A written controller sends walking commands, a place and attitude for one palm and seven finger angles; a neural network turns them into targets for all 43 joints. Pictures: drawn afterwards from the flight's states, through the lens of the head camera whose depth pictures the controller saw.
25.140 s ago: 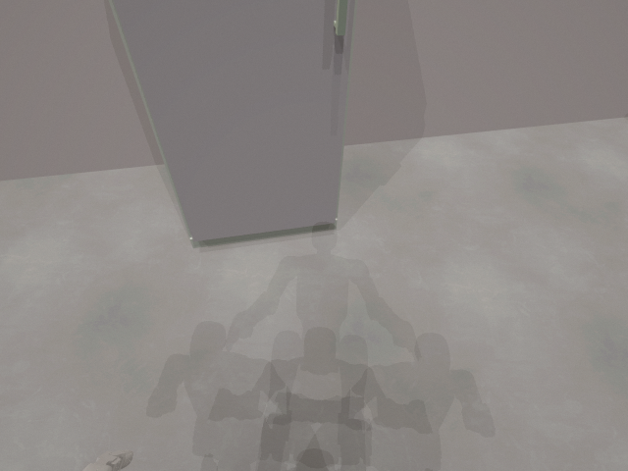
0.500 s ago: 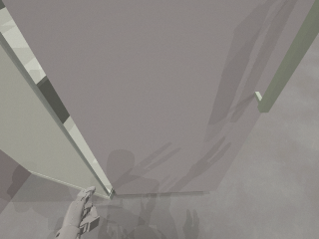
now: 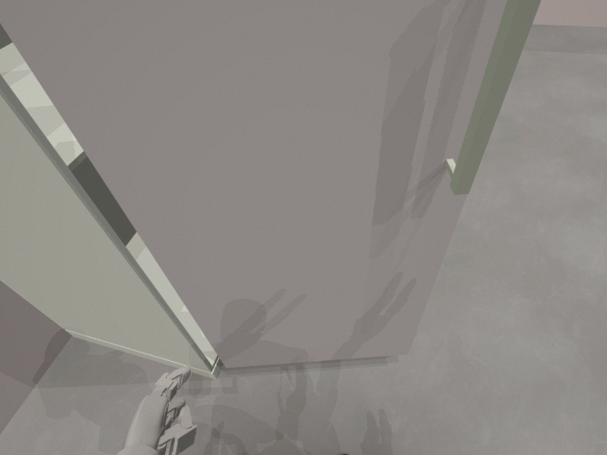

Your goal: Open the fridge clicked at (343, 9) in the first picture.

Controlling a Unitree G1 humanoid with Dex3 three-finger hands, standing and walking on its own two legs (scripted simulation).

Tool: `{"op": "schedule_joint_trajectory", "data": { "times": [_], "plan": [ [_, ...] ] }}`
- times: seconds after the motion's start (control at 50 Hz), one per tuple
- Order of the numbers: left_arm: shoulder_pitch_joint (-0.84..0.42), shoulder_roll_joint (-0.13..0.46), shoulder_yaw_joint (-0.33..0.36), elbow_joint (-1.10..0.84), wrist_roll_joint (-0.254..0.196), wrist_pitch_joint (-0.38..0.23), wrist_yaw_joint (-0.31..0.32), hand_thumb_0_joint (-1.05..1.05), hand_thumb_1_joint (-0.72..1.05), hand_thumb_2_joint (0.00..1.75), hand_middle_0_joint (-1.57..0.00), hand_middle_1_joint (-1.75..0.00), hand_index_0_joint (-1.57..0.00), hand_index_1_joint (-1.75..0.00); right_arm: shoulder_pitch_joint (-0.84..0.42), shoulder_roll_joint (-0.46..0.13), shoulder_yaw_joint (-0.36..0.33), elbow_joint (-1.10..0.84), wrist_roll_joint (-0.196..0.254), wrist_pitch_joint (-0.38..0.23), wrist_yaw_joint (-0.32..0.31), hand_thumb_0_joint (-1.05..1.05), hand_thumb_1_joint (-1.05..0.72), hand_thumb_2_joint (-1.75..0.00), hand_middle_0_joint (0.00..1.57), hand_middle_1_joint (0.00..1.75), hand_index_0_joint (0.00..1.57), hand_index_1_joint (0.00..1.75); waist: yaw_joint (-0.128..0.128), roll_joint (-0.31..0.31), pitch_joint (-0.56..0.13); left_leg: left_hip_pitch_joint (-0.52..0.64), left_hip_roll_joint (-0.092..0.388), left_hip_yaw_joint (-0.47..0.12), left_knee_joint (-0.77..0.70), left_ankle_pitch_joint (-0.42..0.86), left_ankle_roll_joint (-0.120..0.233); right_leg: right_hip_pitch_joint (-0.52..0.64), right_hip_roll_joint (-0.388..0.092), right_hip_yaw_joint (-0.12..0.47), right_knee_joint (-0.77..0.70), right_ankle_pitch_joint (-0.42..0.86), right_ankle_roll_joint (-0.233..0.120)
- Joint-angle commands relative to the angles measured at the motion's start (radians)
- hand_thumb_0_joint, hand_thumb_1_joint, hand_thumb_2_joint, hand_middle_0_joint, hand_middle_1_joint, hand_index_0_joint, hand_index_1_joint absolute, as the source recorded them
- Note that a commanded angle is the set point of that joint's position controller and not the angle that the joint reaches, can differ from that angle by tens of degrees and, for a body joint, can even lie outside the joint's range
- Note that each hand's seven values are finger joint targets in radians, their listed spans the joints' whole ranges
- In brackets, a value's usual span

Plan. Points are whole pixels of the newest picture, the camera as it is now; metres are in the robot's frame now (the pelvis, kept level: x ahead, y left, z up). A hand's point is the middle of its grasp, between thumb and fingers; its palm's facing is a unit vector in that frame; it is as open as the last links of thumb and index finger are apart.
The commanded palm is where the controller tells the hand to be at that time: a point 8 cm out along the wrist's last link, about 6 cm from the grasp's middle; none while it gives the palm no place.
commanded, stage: step back with the hand held close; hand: right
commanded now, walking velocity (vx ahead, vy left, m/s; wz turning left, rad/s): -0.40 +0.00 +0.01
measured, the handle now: (486, 77) +0.48 -0.21 +0.25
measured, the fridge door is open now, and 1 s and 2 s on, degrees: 71 71 71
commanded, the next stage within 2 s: stop stepping back and stand still in 0.32 s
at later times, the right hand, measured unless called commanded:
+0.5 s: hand out of the picture +0.11 -0.28 +0.16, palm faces +0.39 +0.85 -0.36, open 7.5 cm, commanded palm +0.03 -0.31 +0.17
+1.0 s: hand out of the picture +0.02 -0.29 +0.16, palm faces +0.41 +0.81 -0.41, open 7.5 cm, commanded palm -0.04 -0.33 +0.17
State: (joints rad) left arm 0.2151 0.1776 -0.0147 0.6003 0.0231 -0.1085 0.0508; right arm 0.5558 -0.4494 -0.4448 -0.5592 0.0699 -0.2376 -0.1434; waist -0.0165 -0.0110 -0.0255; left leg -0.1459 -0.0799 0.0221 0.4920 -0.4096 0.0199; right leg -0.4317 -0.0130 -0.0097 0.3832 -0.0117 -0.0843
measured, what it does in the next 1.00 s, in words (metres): walks backwards: left foot, then right foot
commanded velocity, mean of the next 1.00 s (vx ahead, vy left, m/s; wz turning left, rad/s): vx -0.04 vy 0.03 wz -0.02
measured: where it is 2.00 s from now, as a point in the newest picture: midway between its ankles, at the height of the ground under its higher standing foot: outside the picture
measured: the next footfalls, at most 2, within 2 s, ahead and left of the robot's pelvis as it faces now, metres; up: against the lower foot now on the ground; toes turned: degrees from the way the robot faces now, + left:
left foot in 0.06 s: -0.07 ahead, +0.15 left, +0.00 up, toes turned +1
right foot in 0.38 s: +0.03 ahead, -0.08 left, +0.00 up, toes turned +4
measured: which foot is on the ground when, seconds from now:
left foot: up 0.00-0.04, down 0.06-0.40, up 0.42-0.62, down 0.64-1.00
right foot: down 0.00-0.24, up 0.26-0.36, down 0.38-0.64, up 0.66-0.80, down 0.82-1.00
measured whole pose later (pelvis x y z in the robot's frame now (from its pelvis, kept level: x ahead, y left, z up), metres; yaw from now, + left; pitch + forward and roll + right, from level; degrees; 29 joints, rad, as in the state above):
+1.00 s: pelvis -0.18 -0.03 +0.00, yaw +0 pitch -2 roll +1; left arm 0.31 0.17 -0.02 0.66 0.02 -0.16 0.06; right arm 0.54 -0.42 -0.41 -0.47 0.03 -0.20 -0.15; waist 0.05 0.03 -0.04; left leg -0.27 -0.04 0.05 0.66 -0.44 0.02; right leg -0.27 0.00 0.00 0.52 -0.24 -0.04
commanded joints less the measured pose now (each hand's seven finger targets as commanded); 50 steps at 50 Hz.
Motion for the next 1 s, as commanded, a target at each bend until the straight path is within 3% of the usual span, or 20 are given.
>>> {"op": "schedule_joint_trajectory", "data": {
  "times": [0.0,0.04,0.06,0.16,0.2,0.24,0.28,0.32,0.36,0.38,0.42,0.46,0.56,0.62,0.66,0.76,0.78,0.82,0.86,0.98],
  "plan": [
    [-0.072,0.161,0.056,-0.104,0.002,-0.016,0.024,0.00,0.90,0.90,-0.20,-0.30,-0.20,-0.30,-0.108,-0.188,-0.081,-0.184,0.011,-0.068,0.000,0.00,-0.90,-0.90,0.20,0.30,0.20,0.30,0.009,-0.072,-0.184,-0.141,0.128,-0.101,-0.252,0.175,0.045,0.387,-0.138,0.111,0.013,0.002,0.110],
    [-0.100,0.162,0.052,-0.095,0.013,-0.021,0.035,0.00,0.90,0.90,-0.20,-0.30,-0.20,-0.30,-0.160,-0.211,-0.099,-0.172,0.012,-0.079,-0.008,0.00,-0.90,-0.90,0.20,0.30,0.20,0.30,0.014,-0.066,-0.221,-0.211,0.159,-0.102,-0.181,0.221,0.038,0.446,-0.134,0.083,0.034,0.050,0.117],
    [-0.101,0.166,0.059,-0.101,0.002,-0.021,0.037,0.00,0.90,0.90,-0.20,-0.30,-0.20,-0.30,-0.167,-0.170,-0.063,-0.143,0.012,-0.070,-0.003,0.00,-0.90,-0.90,0.20,0.30,0.20,0.30,0.015,-0.070,-0.229,-0.204,0.084,-0.035,-0.141,0.147,0.008,0.464,-0.133,0.094,-0.039,0.070,0.126],
    [-0.149,0.167,0.075,-0.173,-0.006,0.019,0.019,0.00,0.90,0.90,-0.20,-0.30,-0.20,-0.30,0.020,-0.211,-0.154,-0.198,0.046,-0.046,0.012,0.00,-0.90,-0.90,0.20,0.30,0.20,0.30,-0.012,-0.186,-0.208,0.013,0.010,0.003,-0.051,-0.049,0.040,0.138,-0.173,0.192,-0.244,-0.451,0.137],
    [-0.114,0.142,0.069,-0.165,-0.019,0.028,0.016,0.00,0.90,0.90,-0.20,-0.30,-0.20,-0.30,0.058,-0.233,-0.167,-0.211,0.050,-0.057,0.007,0.00,-0.90,-0.90,0.20,0.30,0.20,0.30,0.009,0.015,-0.172,-0.265,0.177,-0.111,-0.255,-0.110,0.095,0.279,-0.038,0.017,0.135,-0.322,0.138],
    [-0.101,0.135,0.071,-0.135,-0.010,0.012,0.016,0.00,0.90,0.90,-0.20,-0.30,-0.20,-0.30,0.038,-0.217,-0.153,-0.195,0.041,-0.048,-0.009,0.00,-0.90,-0.90,0.20,0.30,0.20,0.30,0.003,0.218,-0.092,-0.573,0.432,-0.317,-0.376,-0.089,0.201,0.315,0.055,0.037,0.600,-0.350,0.141],
    [-0.116,0.118,0.042,-0.117,0.001,0.016,0.019,0.00,0.90,0.90,-0.20,-0.30,-0.20,-0.30,-0.068,-0.160,-0.077,-0.158,-0.001,-0.034,-0.012,0.00,-0.90,-0.90,0.20,0.30,0.20,0.30,0.032,0.130,0.036,-0.401,0.380,-0.189,-0.235,0.307,0.149,0.094,-0.010,0.068,0.537,-0.389,0.110],
    [-0.122,0.146,0.026,-0.100,-0.004,0.006,0.047,0.00,0.90,0.90,-0.20,-0.30,-0.20,-0.30,-0.187,-0.176,-0.061,-0.117,-0.021,-0.038,-0.017,0.00,-0.90,-0.90,0.20,0.30,0.20,0.30,0.045,0.021,0.091,-0.275,0.235,-0.076,-0.048,0.537,0.036,0.096,-0.003,0.039,0.110,-0.195,0.100],
    [-0.131,0.190,0.051,-0.115,-0.022,-0.021,0.069,0.00,0.90,0.90,-0.20,-0.30,-0.20,-0.30,-0.237,-0.196,-0.077,-0.146,-0.020,-0.056,-0.018,0.00,-0.90,-0.90,0.20,0.30,0.20,0.30,-0.001,-0.195,-0.023,-0.150,0.051,-0.036,0.152,0.306,-0.029,0.125,-0.183,0.230,-0.069,0.260,0.024],
    [-0.090,0.183,0.065,-0.107,-0.030,-0.036,0.059,0.00,0.90,0.90,-0.20,-0.30,-0.20,-0.30,-0.215,-0.193,-0.082,-0.129,-0.011,-0.069,-0.013,0.00,-0.90,-0.90,0.20,0.30,0.20,0.30,-0.004,-0.150,-0.118,-0.167,0.033,-0.076,0.201,0.084,-0.023,0.224,-0.220,0.255,-0.055,0.294,-0.011],
    [-0.096,0.184,0.081,-0.123,0.006,-0.067,0.042,0.00,0.90,0.90,-0.20,-0.30,-0.20,-0.30,-0.144,-0.180,-0.103,-0.222,-0.011,-0.072,-0.003,0.00,-0.90,-0.90,0.20,0.30,0.20,0.30,-0.005,-0.297,-0.203,-0.072,0.004,-0.107,0.447,-0.103,-0.021,0.092,-0.297,0.450,-0.219,-0.255,-0.032],
    [-0.070,0.171,0.083,-0.134,-0.009,-0.076,0.024,0.00,0.90,0.90,-0.20,-0.30,-0.20,-0.30,-0.035,-0.162,-0.106,-0.259,-0.013,-0.066,-0.006,0.00,-0.90,-0.90,0.20,0.30,0.20,0.30,-0.006,-0.227,-0.186,-0.088,0.012,-0.079,0.370,-0.069,-0.007,0.106,-0.234,0.369,-0.229,-0.486,-0.044],
    [-0.059,0.146,0.060,-0.139,-0.007,-0.060,0.023,0.00,0.90,0.90,-0.20,-0.30,-0.20,-0.30,0.100,-0.153,-0.112,-0.213,0.001,-0.013,-0.010,0.00,-0.90,-0.90,0.20,0.30,0.20,0.30,0.005,-0.202,-0.123,0.165,-0.035,0.055,-0.147,-0.058,0.021,0.013,-0.064,0.176,-0.248,-0.583,0.119],
    [-0.047,0.151,0.068,-0.089,0.007,-0.027,0.035,0.00,0.90,0.90,-0.20,-0.30,-0.20,-0.30,-0.029,-0.197,-0.142,-0.145,0.012,-0.003,-0.013,0.00,-0.90,-0.90,0.20,0.30,0.20,0.30,0.027,0.137,-0.061,-0.290,0.321,-0.259,-0.391,-0.146,0.147,0.230,0.043,0.020,0.411,-0.306,0.112],
    [-0.046,0.150,0.068,-0.067,-0.010,-0.033,0.041,0.00,0.90,0.90,-0.20,-0.30,-0.20,-0.30,-0.149,-0.128,-0.069,-0.049,0.001,0.023,-0.018,0.00,-0.90,-0.90,0.20,0.30,0.20,0.30,0.040,0.227,-0.009,-0.323,0.380,-0.319,-0.358,-0.307,0.189,0.114,0.016,0.086,0.571,-0.315,0.103],
    [-0.083,0.162,0.052,-0.066,-0.021,-0.055,0.065,0.00,0.90,0.90,-0.20,-0.30,-0.20,-0.30,-0.312,-0.107,0.008,0.015,-0.041,0.012,-0.028,0.00,-0.90,-0.90,0.20,0.30,0.20,0.30,0.040,0.047,0.107,-0.285,0.278,-0.168,-0.181,-0.248,0.107,0.175,-0.017,-0.010,0.156,-0.398,0.042],
    [-0.072,0.169,0.054,-0.077,-0.020,-0.064,0.065,0.00,0.90,0.90,-0.20,-0.30,-0.20,-0.30,-0.293,-0.104,0.008,-0.028,-0.040,0.004,-0.030,0.00,-0.90,-0.90,0.20,0.30,0.20,0.30,0.038,-0.055,0.093,-0.265,0.207,-0.115,-0.072,-0.194,0.080,0.199,-0.030,0.044,0.040,-0.443,0.020],
    [-0.070,0.181,0.055,-0.117,-0.024,-0.082,0.057,0.00,0.90,0.90,-0.20,-0.30,-0.20,-0.30,-0.255,-0.144,-0.043,-0.167,-0.036,-0.027,-0.034,0.00,-0.90,-0.90,0.20,0.30,0.20,0.30,0.023,-0.234,0.026,-0.313,0.046,0.022,0.228,-0.046,-0.005,0.271,-0.235,0.400,-0.120,-0.441,-0.076],
    [-0.063,0.134,0.046,-0.100,-0.003,-0.105,0.042,0.00,0.90,0.90,-0.20,-0.30,-0.20,-0.30,-0.215,-0.180,-0.092,-0.211,-0.034,-0.039,-0.025,0.00,-0.90,-0.90,0.20,0.30,0.20,0.30,0.040,-0.267,0.068,-0.335,0.052,-0.047,0.456,-0.108,-0.006,0.125,-0.303,0.624,-0.319,-0.801,-0.111],
    [-0.058,0.154,0.060,-0.103,-0.008,-0.082,0.023,0.00,0.90,0.90,-0.20,-0.30,-0.20,-0.30,-0.007,-0.121,-0.091,-0.078,-0.044,-0.029,-0.020,0.00,-0.90,-0.90,0.20,0.30,0.20,0.30,0.005,-0.107,-0.008,0.174,0.061,0.004,-0.072,-0.024,0.026,-0.144,-0.096,0.117,0.004,-0.622,0.015]
  ]
}}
